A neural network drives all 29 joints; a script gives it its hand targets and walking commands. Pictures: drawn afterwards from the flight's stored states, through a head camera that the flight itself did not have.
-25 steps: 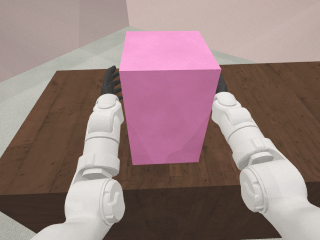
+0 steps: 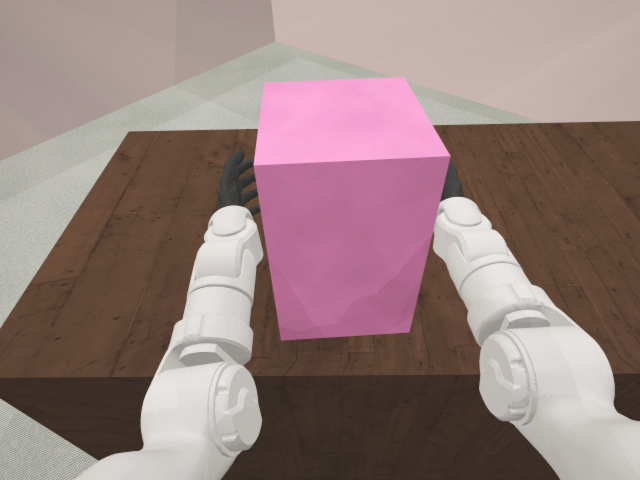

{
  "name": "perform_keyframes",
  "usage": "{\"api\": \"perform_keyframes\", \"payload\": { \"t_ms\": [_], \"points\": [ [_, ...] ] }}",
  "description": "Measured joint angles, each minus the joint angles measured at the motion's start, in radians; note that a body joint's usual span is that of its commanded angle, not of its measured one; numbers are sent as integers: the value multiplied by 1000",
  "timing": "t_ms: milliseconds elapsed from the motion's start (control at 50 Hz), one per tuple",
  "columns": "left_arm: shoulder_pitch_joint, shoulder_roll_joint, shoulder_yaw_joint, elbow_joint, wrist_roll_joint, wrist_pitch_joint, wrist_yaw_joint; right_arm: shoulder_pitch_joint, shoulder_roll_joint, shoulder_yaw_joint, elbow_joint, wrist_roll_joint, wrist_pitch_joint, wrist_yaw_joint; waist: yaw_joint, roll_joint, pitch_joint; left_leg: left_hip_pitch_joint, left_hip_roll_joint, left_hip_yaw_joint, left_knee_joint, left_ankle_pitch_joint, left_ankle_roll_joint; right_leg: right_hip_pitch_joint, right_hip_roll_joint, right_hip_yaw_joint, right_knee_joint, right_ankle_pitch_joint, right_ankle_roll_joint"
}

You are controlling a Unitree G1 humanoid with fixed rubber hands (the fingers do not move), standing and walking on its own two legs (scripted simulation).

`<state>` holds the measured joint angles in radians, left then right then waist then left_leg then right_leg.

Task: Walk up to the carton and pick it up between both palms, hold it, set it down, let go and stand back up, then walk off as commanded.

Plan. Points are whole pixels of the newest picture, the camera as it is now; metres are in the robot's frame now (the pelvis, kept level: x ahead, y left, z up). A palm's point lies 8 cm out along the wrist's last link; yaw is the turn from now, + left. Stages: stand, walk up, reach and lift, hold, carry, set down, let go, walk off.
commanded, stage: set down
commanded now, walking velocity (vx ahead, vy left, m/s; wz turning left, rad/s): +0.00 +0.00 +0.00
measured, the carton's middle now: (340, 213) +0.43 +0.03 +0.12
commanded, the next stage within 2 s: none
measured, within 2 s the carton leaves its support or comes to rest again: neither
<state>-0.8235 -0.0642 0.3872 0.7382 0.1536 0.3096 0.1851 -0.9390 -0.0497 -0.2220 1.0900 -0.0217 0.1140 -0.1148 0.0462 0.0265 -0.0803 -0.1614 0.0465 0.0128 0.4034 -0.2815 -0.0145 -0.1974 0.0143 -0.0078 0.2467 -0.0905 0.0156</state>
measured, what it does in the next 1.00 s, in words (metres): stands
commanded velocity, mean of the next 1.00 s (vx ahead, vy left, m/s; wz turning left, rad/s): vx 0.00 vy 0.00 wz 0.00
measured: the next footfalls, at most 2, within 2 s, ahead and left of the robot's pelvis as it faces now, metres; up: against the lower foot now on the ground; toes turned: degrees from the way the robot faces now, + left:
none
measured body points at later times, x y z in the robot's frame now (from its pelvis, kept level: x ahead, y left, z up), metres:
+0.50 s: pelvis +0.01 +0.00 +0.00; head +0.02 +0.01 +0.45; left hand +0.42 +0.16 +0.11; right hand +0.45 -0.11 +0.10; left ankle -0.05 +0.11 -0.75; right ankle +0.02 -0.14 -0.75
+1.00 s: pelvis +0.01 +0.00 +0.00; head +0.04 +0.01 +0.45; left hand +0.42 +0.17 +0.08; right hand +0.45 -0.11 +0.08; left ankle -0.05 +0.11 -0.75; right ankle +0.02 -0.14 -0.75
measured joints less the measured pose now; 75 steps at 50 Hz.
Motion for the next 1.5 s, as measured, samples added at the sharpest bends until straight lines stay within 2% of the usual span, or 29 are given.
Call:
{"api": "perform_keyframes", "payload": {
  "t_ms": [440,900,1500],
  "points": [
    [17,-50,48,32,53,-68,-5,54,24,-142,7,-152,-79,53,12,0,16,-3,0,0,0,-10,0,-2,0,0,-1,-11,0],
    [75,-69,48,33,61,-148,-12,103,36,-146,7,-182,-165,57,18,-1,16,-37,1,0,0,-11,0,-34,0,-3,-4,-12,0],
    [122,-85,80,36,100,-237,-42,139,69,-225,7,-285,-263,80,18,-5,16,-63,2,0,0,-11,3,-58,0,-7,-4,-12,0]
  ]
}}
